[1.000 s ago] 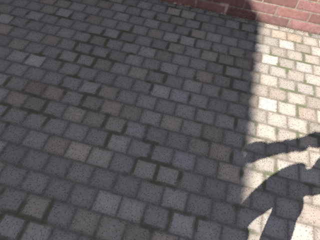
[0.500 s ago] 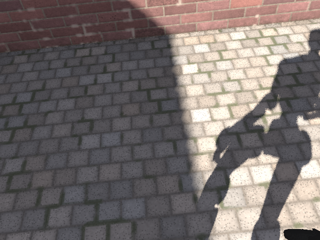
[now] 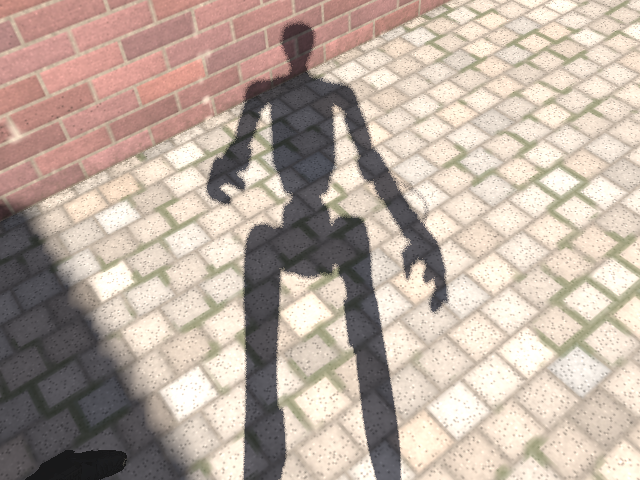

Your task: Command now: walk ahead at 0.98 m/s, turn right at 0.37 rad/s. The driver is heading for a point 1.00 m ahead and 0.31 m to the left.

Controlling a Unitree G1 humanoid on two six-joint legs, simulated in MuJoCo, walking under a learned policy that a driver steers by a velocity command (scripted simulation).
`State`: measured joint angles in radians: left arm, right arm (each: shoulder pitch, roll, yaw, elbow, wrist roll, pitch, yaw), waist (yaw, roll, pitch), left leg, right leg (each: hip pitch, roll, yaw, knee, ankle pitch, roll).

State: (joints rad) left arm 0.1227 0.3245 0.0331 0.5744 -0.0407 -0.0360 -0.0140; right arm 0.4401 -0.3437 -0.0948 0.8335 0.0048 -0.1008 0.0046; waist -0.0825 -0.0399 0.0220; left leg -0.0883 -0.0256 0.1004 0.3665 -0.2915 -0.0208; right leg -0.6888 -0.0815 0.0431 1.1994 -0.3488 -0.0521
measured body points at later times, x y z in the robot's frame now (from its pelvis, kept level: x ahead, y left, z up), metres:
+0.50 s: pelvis +0.47 -0.08 +0.00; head +0.47 -0.07 +0.45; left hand +0.40 +0.20 -0.13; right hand +0.68 -0.31 -0.09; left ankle +0.61 +0.10 -0.64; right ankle +0.37 -0.17 -0.73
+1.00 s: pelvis +0.91 +0.03 +0.00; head +0.93 +0.06 +0.45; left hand +1.04 +0.36 -0.02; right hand +1.07 -0.19 -0.11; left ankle +0.79 +0.03 -0.73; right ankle +1.22 -0.02 -0.68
